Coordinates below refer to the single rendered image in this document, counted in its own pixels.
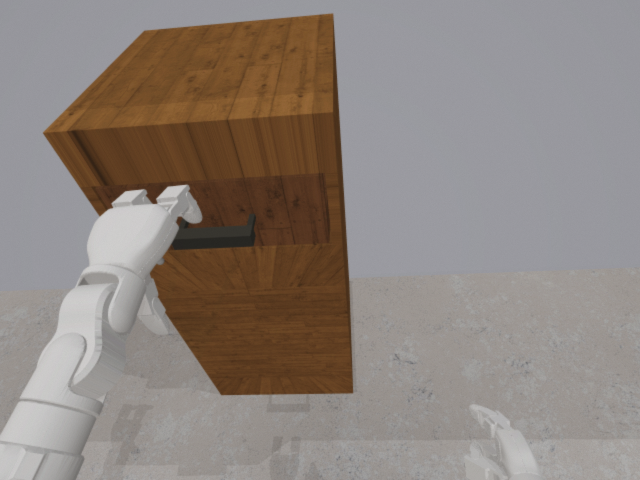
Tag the handle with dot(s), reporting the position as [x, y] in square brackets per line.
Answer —
[215, 237]

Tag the robot left forearm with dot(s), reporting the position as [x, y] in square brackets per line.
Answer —
[48, 429]

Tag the cabinet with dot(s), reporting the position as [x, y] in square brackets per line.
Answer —
[232, 100]

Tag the right robot hand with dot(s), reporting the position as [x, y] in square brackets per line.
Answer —
[512, 455]

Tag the drawer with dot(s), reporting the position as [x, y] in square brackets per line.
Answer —
[289, 209]

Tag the left robot hand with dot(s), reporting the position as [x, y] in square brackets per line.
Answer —
[135, 234]

